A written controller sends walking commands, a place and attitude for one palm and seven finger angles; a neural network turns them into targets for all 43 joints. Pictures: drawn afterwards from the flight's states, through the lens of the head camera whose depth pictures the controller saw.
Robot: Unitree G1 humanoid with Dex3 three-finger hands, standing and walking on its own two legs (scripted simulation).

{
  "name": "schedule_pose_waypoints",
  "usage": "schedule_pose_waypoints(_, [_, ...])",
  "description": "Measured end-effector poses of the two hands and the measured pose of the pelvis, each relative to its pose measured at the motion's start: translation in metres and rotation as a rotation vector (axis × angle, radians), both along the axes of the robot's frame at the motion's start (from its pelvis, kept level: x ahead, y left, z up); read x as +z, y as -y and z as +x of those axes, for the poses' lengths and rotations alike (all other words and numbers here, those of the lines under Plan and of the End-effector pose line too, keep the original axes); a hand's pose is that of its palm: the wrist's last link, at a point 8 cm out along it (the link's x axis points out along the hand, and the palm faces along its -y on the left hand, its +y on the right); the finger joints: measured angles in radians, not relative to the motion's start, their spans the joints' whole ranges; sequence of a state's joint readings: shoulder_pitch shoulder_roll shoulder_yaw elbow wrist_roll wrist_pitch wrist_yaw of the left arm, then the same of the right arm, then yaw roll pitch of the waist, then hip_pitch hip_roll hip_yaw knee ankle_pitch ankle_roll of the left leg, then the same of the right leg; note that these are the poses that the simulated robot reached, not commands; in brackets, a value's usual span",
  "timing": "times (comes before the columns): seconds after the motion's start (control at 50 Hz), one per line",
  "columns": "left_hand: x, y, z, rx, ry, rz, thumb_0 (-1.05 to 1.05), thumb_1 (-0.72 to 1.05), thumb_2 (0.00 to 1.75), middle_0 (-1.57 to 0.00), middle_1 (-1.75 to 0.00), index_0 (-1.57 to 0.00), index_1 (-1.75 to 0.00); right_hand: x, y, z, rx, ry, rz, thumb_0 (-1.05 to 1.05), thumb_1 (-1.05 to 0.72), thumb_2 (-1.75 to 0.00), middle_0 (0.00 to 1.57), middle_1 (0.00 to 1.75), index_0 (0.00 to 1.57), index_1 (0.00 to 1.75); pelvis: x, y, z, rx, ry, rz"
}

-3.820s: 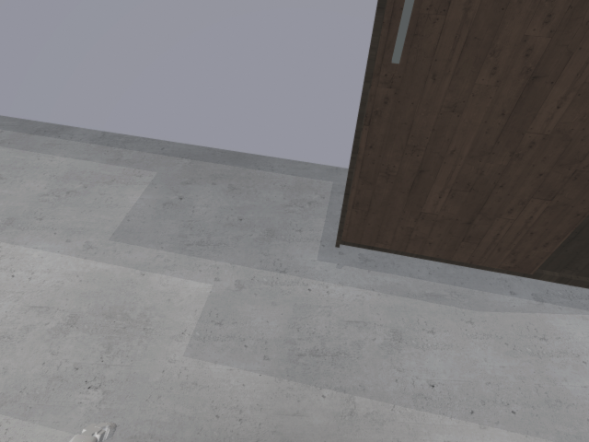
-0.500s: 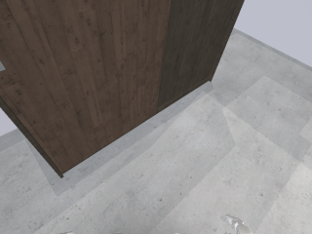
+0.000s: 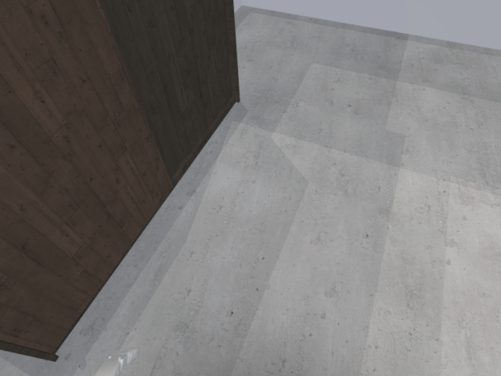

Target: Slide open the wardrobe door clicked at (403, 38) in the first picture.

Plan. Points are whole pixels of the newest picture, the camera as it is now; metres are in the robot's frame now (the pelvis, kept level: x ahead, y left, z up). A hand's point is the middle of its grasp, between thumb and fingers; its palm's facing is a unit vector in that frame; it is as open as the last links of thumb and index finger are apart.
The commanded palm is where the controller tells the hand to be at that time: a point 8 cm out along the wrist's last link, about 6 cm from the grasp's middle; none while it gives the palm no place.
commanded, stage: walk to a spot facing it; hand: left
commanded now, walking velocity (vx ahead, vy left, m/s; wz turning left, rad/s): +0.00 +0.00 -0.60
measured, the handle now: out of the picture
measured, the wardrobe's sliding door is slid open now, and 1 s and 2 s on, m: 0.00 0.00 0.00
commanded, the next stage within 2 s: turn to face it in 1.10 s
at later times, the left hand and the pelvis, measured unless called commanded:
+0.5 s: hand out of the picture +0.10 +0.18 -0.14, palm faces -0.16 -0.96 -0.21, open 7.4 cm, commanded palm none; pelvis +0.03 -0.01 +0.02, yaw -15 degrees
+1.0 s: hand (188, 275) +0.32 +0.15 -0.15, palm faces -0.52 -0.83 -0.21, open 7.4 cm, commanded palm none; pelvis +0.13 +0.02 +0.02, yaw -35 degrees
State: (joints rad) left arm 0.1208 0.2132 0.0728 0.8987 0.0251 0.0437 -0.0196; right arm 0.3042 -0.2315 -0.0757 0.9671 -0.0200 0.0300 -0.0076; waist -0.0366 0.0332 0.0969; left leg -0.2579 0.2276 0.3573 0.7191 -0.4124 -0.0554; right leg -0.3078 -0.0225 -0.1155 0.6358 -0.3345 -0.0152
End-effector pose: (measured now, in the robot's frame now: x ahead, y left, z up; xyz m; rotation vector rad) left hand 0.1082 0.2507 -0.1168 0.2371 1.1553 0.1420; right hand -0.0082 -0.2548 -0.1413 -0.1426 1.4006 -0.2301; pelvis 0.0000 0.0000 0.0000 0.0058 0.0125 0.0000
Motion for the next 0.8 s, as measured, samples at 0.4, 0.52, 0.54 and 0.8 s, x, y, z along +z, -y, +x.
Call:
schedule_pose_waypoints(0.4, [0.017,0.046,0.014,-0.139,-0.026,-0.023,0.01,0.9,0.9,-0.2,-0.3,-0.2,-0.3,0.03,0.033,0.055,-0.1,0.215,-0.024,0.0,-0.91,-0.9,0.2,0.3,0.2,0.3,0.022,0.022,0.016,-0.214,0.004,0.006])
schedule_pose_waypoints(0.52, [0.003,0.021,-0.008,-0.123,-0.159,-0.036,0.01,0.9,0.9,-0.2,-0.3,-0.2,-0.3,0.047,0.026,0.094,-0.1,0.282,-0.073,0.0,-0.91,-0.9,0.2,0.3,0.2,0.3,0.022,0.006,0.037,-0.275,-0.006,-0.007])
schedule_pose_waypoints(0.54, [0.001,0.015,-0.01,-0.121,-0.181,-0.037,0.01,0.9,0.9,-0.2,-0.3,-0.2,-0.3,0.05,0.023,0.101,-0.1,0.294,-0.083,0.0,-0.91,-0.9,0.2,0.3,0.2,0.3,0.021,0.002,0.042,-0.286,-0.007,-0.009])
schedule_pose_waypoints(0.8, [-0.014,-0.023,0.1,-0.303,-0.242,-0.024,0.01,0.9,0.9,-0.19,-0.3,-0.2,-0.3,0.062,-0.032,0.097,-0.272,0.269,-0.139,0.0,-0.91,-0.9,0.2,0.3,0.2,0.3,0.024,-0.032,0.101,-0.48,0.006,-0.056])
